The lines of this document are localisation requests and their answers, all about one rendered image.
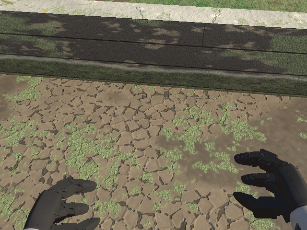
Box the left robot hand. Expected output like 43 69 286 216
23 176 101 230

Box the right robot hand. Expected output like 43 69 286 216
233 149 307 223

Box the robot right forearm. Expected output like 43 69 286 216
290 205 307 230

